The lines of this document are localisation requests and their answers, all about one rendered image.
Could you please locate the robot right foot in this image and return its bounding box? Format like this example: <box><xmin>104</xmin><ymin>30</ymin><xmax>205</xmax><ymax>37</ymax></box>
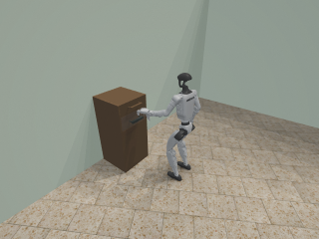
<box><xmin>177</xmin><ymin>161</ymin><xmax>191</xmax><ymax>170</ymax></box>

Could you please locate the left robot forearm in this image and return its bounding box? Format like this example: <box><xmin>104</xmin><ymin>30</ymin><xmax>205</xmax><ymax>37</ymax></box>
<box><xmin>147</xmin><ymin>110</ymin><xmax>166</xmax><ymax>118</ymax></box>

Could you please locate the cabinet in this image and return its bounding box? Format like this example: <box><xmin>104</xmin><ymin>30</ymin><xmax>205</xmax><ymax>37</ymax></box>
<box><xmin>92</xmin><ymin>87</ymin><xmax>149</xmax><ymax>172</ymax></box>

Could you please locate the right robot thigh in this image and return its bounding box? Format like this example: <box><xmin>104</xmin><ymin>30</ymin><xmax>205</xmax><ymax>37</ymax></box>
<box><xmin>177</xmin><ymin>124</ymin><xmax>195</xmax><ymax>148</ymax></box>

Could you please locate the right robot forearm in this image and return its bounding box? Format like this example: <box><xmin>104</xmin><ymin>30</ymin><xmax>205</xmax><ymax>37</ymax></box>
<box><xmin>190</xmin><ymin>110</ymin><xmax>200</xmax><ymax>120</ymax></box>

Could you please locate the robot right upper arm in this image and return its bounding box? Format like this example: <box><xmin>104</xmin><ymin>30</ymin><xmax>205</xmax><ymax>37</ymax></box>
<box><xmin>191</xmin><ymin>90</ymin><xmax>201</xmax><ymax>112</ymax></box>

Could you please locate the left robot hand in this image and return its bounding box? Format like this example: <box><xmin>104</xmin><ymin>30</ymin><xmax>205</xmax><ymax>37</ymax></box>
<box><xmin>137</xmin><ymin>108</ymin><xmax>151</xmax><ymax>121</ymax></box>

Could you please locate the drawer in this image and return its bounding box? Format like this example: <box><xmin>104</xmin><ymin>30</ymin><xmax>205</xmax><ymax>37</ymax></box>
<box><xmin>121</xmin><ymin>107</ymin><xmax>146</xmax><ymax>131</ymax></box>

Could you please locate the handle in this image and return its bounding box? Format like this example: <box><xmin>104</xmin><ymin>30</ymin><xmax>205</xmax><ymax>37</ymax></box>
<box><xmin>130</xmin><ymin>102</ymin><xmax>143</xmax><ymax>110</ymax></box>
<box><xmin>129</xmin><ymin>116</ymin><xmax>144</xmax><ymax>124</ymax></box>

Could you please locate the robot left upper arm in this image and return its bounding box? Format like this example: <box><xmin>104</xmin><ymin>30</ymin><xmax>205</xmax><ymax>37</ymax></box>
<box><xmin>164</xmin><ymin>94</ymin><xmax>183</xmax><ymax>117</ymax></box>

